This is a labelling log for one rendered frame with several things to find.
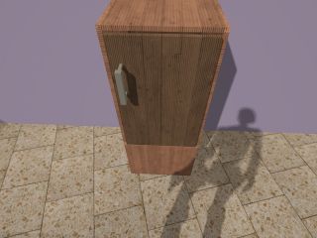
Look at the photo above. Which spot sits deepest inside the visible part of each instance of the cupboard door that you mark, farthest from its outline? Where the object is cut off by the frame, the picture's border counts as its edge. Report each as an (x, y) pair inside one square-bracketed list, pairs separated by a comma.
[(167, 78)]

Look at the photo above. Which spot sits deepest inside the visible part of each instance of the handle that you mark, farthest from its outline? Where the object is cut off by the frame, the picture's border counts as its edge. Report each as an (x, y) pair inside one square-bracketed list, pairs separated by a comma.
[(121, 85)]

